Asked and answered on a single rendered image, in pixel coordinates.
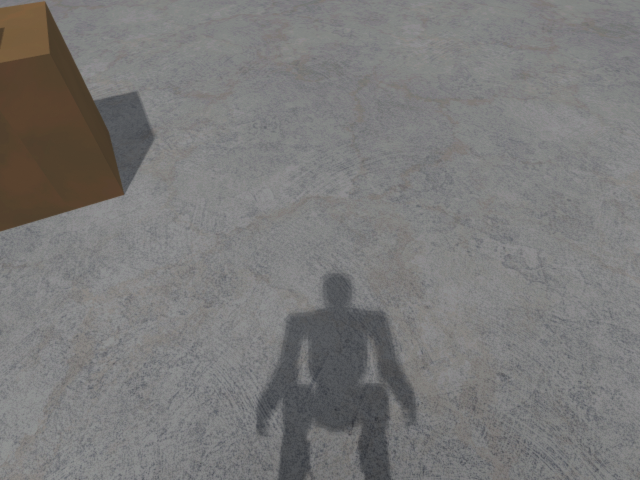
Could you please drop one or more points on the pedestal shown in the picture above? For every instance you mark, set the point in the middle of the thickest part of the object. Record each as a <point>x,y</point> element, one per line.
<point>56,153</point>

